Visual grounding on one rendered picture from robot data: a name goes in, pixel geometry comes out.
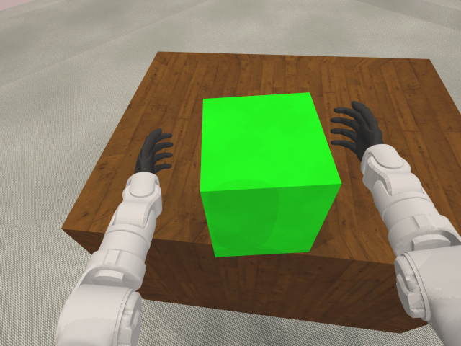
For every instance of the pedestal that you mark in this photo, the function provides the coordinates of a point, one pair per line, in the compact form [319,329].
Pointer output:
[348,276]

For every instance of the carton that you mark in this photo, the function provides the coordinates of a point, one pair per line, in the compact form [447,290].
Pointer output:
[268,178]

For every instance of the right robot upper arm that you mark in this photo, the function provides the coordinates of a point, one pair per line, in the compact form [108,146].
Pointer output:
[429,287]

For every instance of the left robot upper arm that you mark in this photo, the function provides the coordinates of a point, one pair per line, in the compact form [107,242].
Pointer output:
[100,315]

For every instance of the robot left forearm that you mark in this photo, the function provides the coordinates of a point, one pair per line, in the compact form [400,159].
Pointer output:
[120,260]

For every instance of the left robot hand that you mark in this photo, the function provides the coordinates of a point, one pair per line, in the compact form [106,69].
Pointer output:
[147,157]

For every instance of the robot right forearm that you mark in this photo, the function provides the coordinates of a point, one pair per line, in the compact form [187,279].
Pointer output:
[407,211]

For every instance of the right robot hand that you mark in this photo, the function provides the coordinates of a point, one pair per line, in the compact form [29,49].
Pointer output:
[367,132]

